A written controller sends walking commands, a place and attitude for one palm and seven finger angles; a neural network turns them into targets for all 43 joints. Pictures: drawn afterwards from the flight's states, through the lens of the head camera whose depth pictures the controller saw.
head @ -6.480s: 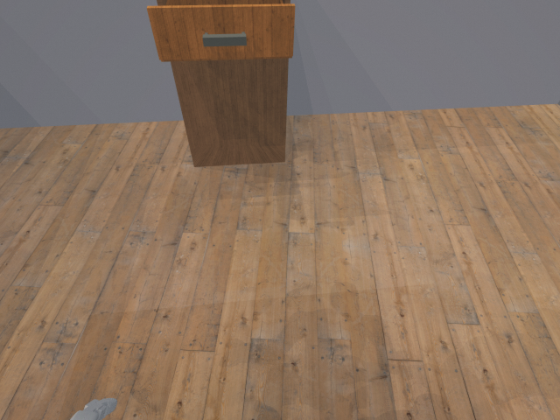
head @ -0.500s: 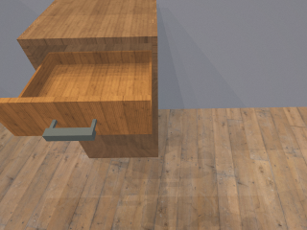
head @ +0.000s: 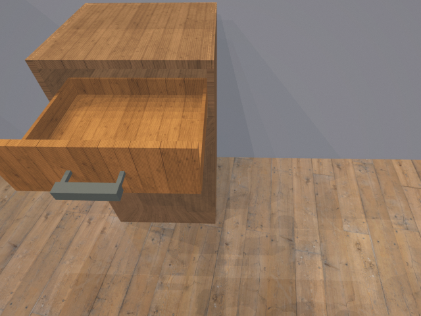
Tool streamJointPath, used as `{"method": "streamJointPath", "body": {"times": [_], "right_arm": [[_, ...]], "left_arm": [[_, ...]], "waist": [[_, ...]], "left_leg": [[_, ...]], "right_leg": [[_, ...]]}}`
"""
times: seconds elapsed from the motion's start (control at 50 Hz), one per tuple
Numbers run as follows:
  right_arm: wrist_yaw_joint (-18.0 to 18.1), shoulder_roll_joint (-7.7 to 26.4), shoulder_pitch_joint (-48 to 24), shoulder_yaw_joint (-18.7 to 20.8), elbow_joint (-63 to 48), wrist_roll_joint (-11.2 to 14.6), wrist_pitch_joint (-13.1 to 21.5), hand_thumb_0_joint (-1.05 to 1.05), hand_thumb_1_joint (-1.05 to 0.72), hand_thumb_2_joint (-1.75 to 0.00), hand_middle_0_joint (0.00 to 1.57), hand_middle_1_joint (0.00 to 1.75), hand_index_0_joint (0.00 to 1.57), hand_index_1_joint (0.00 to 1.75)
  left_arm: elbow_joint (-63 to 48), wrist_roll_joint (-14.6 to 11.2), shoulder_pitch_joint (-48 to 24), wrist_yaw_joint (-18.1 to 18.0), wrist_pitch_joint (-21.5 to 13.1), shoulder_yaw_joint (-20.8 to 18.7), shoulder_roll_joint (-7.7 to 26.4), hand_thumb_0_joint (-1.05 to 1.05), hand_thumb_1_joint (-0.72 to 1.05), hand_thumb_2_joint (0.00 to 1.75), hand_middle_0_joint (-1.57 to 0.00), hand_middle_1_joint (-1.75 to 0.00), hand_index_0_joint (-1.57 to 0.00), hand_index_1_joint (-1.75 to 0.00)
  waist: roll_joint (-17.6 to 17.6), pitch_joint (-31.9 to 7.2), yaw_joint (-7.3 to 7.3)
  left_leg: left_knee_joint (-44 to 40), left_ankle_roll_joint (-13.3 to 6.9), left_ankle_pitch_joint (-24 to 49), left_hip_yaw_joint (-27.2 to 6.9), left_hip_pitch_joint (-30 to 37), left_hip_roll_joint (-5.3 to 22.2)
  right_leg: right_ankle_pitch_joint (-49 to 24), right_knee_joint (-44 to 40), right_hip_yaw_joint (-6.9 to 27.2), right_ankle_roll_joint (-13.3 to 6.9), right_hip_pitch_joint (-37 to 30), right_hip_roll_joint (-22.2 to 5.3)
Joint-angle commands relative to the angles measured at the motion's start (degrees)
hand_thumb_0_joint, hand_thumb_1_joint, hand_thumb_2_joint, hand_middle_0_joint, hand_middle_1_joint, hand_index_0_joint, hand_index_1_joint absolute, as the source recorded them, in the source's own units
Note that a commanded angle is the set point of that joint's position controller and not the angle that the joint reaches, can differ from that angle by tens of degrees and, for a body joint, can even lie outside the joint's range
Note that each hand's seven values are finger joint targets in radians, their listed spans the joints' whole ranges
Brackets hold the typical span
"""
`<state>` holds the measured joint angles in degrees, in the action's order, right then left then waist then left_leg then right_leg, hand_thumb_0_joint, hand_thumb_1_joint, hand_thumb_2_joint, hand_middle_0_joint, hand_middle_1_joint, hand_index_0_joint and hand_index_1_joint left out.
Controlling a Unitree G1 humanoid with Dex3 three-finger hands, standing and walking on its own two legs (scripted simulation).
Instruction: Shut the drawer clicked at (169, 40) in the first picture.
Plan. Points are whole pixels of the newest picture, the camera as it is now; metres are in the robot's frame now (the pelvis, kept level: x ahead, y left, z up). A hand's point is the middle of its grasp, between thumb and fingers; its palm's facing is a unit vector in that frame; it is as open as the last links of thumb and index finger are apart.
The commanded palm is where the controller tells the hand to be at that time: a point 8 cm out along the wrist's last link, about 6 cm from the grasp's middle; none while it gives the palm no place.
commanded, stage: shuffle to correct the standing spot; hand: left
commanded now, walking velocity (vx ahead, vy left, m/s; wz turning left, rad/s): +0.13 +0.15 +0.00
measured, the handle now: (91, 183) +0.36 +0.29 +0.04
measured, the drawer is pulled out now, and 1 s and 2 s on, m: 0.29 0.29 0.29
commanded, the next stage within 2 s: come to a stop and stand still in 0.26 s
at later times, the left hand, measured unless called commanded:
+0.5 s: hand out of the picture +0.06 +0.27 -0.18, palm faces +0.05 -0.97 -0.25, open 7.4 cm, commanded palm none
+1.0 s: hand out of the picture +0.12 +0.23 -0.16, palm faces +0.04 -0.97 -0.24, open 7.3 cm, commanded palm none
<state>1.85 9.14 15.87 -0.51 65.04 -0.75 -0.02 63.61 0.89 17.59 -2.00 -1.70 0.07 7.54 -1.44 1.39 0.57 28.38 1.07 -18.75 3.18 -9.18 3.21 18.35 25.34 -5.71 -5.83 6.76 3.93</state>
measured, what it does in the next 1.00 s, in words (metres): steps on the spot: left foot, then right foot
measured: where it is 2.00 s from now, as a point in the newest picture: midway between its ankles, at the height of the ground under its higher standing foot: outside the picture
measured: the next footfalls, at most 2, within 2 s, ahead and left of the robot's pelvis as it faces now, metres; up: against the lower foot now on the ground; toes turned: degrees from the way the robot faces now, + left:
left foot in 0.34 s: +0.14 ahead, +0.19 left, +0.00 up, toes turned +5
right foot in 0.68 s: +0.12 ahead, -0.03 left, +0.00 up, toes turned -3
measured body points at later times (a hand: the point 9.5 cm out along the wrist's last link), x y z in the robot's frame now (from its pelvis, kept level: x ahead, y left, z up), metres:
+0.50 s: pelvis +0.05 +0.07 -0.01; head +0.07 +0.07 +0.44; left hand +0.05 +0.32 -0.16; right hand +0.09 -0.15 -0.17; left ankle +0.10 +0.18 -0.74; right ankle +0.02 -0.02 -0.68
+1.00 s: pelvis +0.05 +0.04 +0.00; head +0.08 +0.03 +0.45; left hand +0.11 +0.28 -0.14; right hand +0.09 -0.19 -0.16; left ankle +0.01 +0.18 -0.71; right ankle +0.08 -0.03 -0.74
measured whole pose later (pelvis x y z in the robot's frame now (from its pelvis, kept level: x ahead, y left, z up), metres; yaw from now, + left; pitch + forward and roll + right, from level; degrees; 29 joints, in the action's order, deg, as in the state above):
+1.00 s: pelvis +0.05 +0.04 +0.00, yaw +0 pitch +1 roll +3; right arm 1.5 9.8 12.0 2.4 58.6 -0.4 -2.0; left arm 55.5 1.6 11.0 -1.9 -0.3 -1.9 9.6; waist 1.9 3.3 1.1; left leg 39.9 2.7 -26.6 2.1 -16.2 -0.8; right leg 12.3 29.5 -2.9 -4.7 18.3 -0.3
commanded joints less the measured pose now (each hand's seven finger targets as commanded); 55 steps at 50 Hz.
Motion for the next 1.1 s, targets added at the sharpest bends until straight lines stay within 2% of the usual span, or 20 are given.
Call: {"method": "streamJointPath", "body": {"times": [0.0, 0.04, 0.1, 0.2, 0.28, 0.3, 0.32, 0.34, 0.36, 0.44, 0.5, 0.56, 0.62, 0.68, 0.76, 0.86, 0.94, 1.02, 1.04, 1.08], "right_arm": [[-0.28, 3.72, -0.29, 0.86, -3.65, -0.28, 0.34, 0.00, -0.90, -0.90, 0.20, 0.30, 0.20, 0.30], [-0.69, 3.86, -2.09, 1.21, -4.80, -0.22, 0.54, 0.00, -0.90, -0.90, 0.20, 0.30, 0.20, 0.30], [-1.62, 3.42, -2.77, 1.60, -6.41, -0.05, 0.54, 0.00, -0.90, -0.90, 0.20, 0.30, 0.20, 0.30], [-2.47, 2.63, -3.72, 1.77, -8.49, -0.03, 0.77, 0.00, -0.90, -0.90, 0.20, 0.30, 0.20, 0.30], [-1.95, 4.17, 4.32, 1.83, -6.33, -0.42, 1.74, 0.00, -0.90, -0.90, 0.20, 0.30, 0.20, 0.30], [-1.55, 6.32, 9.07, 2.42, -5.11, -0.68, 2.09, 0.00, -0.90, -0.90, 0.20, 0.30, 0.20, 0.30], [-1.14, 11.16, 12.31, 3.42, -5.01, -1.56, 2.29, 0.00, -0.90, -0.90, 0.20, 0.30, 0.20, 0.30], [-0.98, 12.89, 14.94, 3.69, -5.19, -1.23, 1.44, 0.00, -0.90, -0.90, 0.20, 0.30, 0.20, 0.30], [-0.92, 12.32, 12.34, 3.64, -6.20, -1.08, 1.08, 0.00, -0.90, -0.90, 0.20, 0.30, 0.20, 0.30], [-0.44, 5.41, 0.07, 1.20, -8.92, -0.92, 2.43, 0.00, -0.90, -0.90, 0.20, 0.30, 0.20, 0.30], [0.12, 5.99, -0.64, 1.34, -8.41, -0.83, 2.70, 0.00, -0.90, -0.90, 0.20, 0.30, 0.20, 0.30], [0.22, 7.53, -0.30, 2.19, -7.95, -0.97, 1.55, 0.00, -0.90, -0.90, 0.20, 0.30, 0.20, 0.30], [0.19, 7.41, 0.09, 2.88, -7.89, -0.63, 0.81, 0.00, -0.90, -0.90, 0.20, 0.30, 0.20, 0.30], [-0.58, 2.33, 2.41, 2.50, -8.23, 0.02, -0.05, 0.00, -0.90, -0.90, 0.20, 0.30, 0.20, 0.30], [-0.51, 2.20, 1.61, 2.84, -7.10, -0.18, -1.29, 0.00, -0.90, -0.90, 0.20, 0.30, 0.20, 0.30], [-0.43, 2.88, -0.83, 3.01, -8.32, 0.13, -1.05, 0.00, -0.90, -0.90, 0.20, 0.30, 0.20, 0.30], [-0.41, 2.91, -0.73, 2.95, -9.15, 0.30, -1.00, 0.00, -0.90, -0.90, 0.20, 0.30, 0.20, 0.30], [-0.43, 2.78, 4.48, 2.88, -7.56, 0.36, -0.50, 0.00, -0.90, -0.90, 0.20, 0.30, 0.20, 0.30], [-0.30, 3.84, 5.11, 2.99, -7.28, 0.24, -0.34, 0.00, -0.90, -0.90, 0.20, 0.30, 0.20, 0.30], [-0.29, 6.90, 2.76, 3.24, -8.25, -0.48, -0.36, 0.00, -0.90, -0.90, 0.20, 0.30, 0.20, 0.30]], "left_arm": [[-1.07, 0.69, 8.33, -0.70, -0.52, -2.81, 10.00, 0.00, 0.90, 0.90, -0.20, -0.30, -0.20, -0.30], [-1.54, 0.83, 8.51, -0.61, -0.81, -2.98, 9.60, 0.00, 0.90, 0.90, -0.20, -0.30, -0.20, -0.30], [-2.64, 0.81, 7.16, -0.30, -1.00, -3.60, 10.58, 0.00, 0.90, 0.90, -0.20, -0.30, -0.20, -0.30], [-3.21, 0.81, 6.18, 0.26, -0.92, -4.04, 11.24, 0.00, 0.90, 0.90, -0.20, -0.30, -0.20, -0.30], [-3.30, 0.69, 4.61, 0.70, -0.09, -3.81, 10.37, 0.00, 0.90, 0.90, -0.20, -0.30, -0.20, -0.30], [-3.90, 0.90, 4.27, 0.78, 0.17, -3.41, 8.73, 0.00, 0.90, 0.90, -0.20, -0.30, -0.20, -0.30], [-5.04, 0.49, 4.97, 0.87, 0.43, -3.13, 6.16, 0.00, 0.90, 0.90, -0.20, -0.30, -0.20, -0.30], [-7.00, 0.65, 3.37, 0.85, 0.44, -2.76, 5.27, 0.00, 0.90, 0.90, -0.20, -0.30, -0.20, -0.30], [-8.22, 0.71, 1.86, 0.86, 0.48, -2.82, 5.32, 0.00, 0.90, 0.90, -0.20, -0.30, -0.20, -0.30], [-5.27, 0.37, 4.46, 0.72, 1.40, -2.20, 3.34, 0.00, 0.90, 0.90, -0.20, -0.30, -0.20, -0.30], [-4.87, 0.00, 4.86, 0.45, 2.03, -1.62, 2.82, 0.00, 0.90, 0.90, -0.20, -0.30, -0.20, -0.30], [-6.16, 0.08, 3.44, 0.33, 2.47, -1.82, 3.82, 0.00, 0.90, 0.90, -0.20, -0.30, -0.20, -0.30], [-7.28, 0.42, 3.68, 0.23, 1.83, -2.51, 5.68, 0.00, 0.90, 0.90, -0.20, -0.30, -0.20, -0.30], [-8.52, 0.39, 0.82, -0.08, 0.87, -2.84, 11.45, 0.00, 0.90, 0.90, -0.20, -0.30, -0.20, -0.30], [-10.06, 0.49, -2.48, -0.54, 0.44, -3.03, 10.27, 0.00, 0.90, 0.90, -0.20, -0.30, -0.20, -0.30], [-9.57, 0.73, -0.04, -0.81, 0.50, -4.27, 12.49, 0.00, 0.90, 0.90, -0.20, -0.30, -0.20, -0.30], [-9.42, 0.75, -0.09, -0.93, 0.98, -4.76, 13.31, 0.00, 0.90, 0.90, -0.20, -0.30, -0.20, -0.30], [-10.12, 0.26, -3.92, -0.58, 1.68, -4.43, 12.19, 0.00, 0.90, 0.90, -0.20, -0.30, -0.20, -0.30], [-10.30, 0.12, -4.74, -0.39, 1.93, -4.02, 11.19, 0.00, 0.90, 0.90, -0.20, -0.30, -0.20, -0.30], [-10.89, 0.00, -4.97, -0.01, 2.54, -3.25, 7.94, 0.00, 0.90, 0.90, -0.20, -0.30, -0.20, -0.30]], "waist": [[6.68, 5.24, 2.72], [5.05, 6.29, 2.73], [3.94, 4.99, 2.21], [6.00, 4.88, 1.50], [5.49, 3.12, -2.34], [0.76, 1.54, -4.21], [-12.91, -0.05, -4.47], [-14.91, -0.76, -5.01], [-9.69, 2.16, -4.35], [-2.30, 2.69, 1.25], [-0.70, 0.31, 1.41], [-3.08, -1.22, 0.45], [-0.91, -1.71, 0.94], [10.31, -2.83, -1.55], [9.33, -2.67, -0.76], [7.04, -5.64, 1.66], [7.95, -6.99, 1.72], [8.40, -6.61, -1.38], [5.84, -5.85, -1.91], [-4.42, -1.19, -0.77]], "left_leg": [[11.91, -1.46, -8.69, -0.07, -17.38, -0.20], [17.30, -1.45, -8.66, -1.43, -20.54, 0.27], [17.10, -1.19, -5.58, -1.13, -20.31, 0.15], [11.34, -1.27, 0.80, 0.17, -14.23, -0.99], [-0.08, -1.96, 6.69, 2.90, 1.73, -3.22], [-1.82, -3.62, 6.14, -0.61, 7.01, -0.34], [-7.74, -9.39, 6.07, -17.43, 11.47, 11.23], [-14.84, -14.92, 2.49, -26.80, 9.38, 17.34], [-15.97, -17.02, -0.52, -27.20, 5.09, 18.49], [-17.36, -12.02, 11.14, -15.20, -12.12, 13.02], [-14.31, -11.95, 23.12, -10.80, -11.26, 12.25], [-11.77, -11.73, 20.21, -10.79, -8.93, 12.83], [-5.46, -8.07, 20.38, -8.75, -10.05, 9.48], [5.01, -0.96, -0.59, 0.22, -9.52, -1.96], [19.78, -0.19, -8.76, -2.34, -12.82, -2.37], [17.29, 1.39, -10.53, -2.02, -15.75, -2.78], [10.13, 1.49, -7.90, -1.40, -12.48, -3.56], [-5.97, 0.14, 5.49, 0.41, 3.52, -3.86], [-7.54, -0.65, 6.20, -0.47, 6.56, -1.93], [-11.65, -4.90, 4.51, -10.13, 0.59, 6.77]], "right_leg": [[-19.20, -11.25, 23.06, -3.93, -6.49, -21.57], [-21.84, -11.47, 23.46, -7.72, -6.22, -23.46], [-22.16, -11.14, 19.28, -8.21, -5.82, -22.63], [-17.72, -9.99, 14.00, -5.12, 0.58, -20.49], [-9.60, 0.46, 7.84, -0.88, 9.21, -14.74], [-5.44, 9.49, 4.60, 0.45, 12.81, -11.54], [10.41, 23.33, -1.34, 3.07, 22.26, -5.01], [20.71, 36.03, -0.42, 3.23, 26.75, -2.71], [18.74, 41.40, 2.03, 2.57, 28.93, -5.32], [5.54, 35.74, 5.62, 4.27, 16.77, -9.07], [3.84, 25.30, 4.74, 5.34, 11.41, -7.86], [3.41, 16.85, 3.91, 5.59, 9.88, -6.76], [-6.36, 4.73, 5.79, 5.18, 4.93, -6.28], [-21.82, -3.56, 19.86, -1.68, 8.57, -20.62], [-31.69, -4.85, 19.68, -5.47, 6.25, -20.10], [-45.37, -1.39, 19.98, -7.70, -4.18, -21.68], [-44.28, -0.71, 20.57, -7.46, -4.76, -21.28], [-21.94, -0.92, 16.35, -1.74, 7.04, -16.07], [-13.69, -0.57, 14.65, 0.15, 10.61, -13.70], [0.13, 1.31, 9.50, 3.98, 14.02, -7.11]]}}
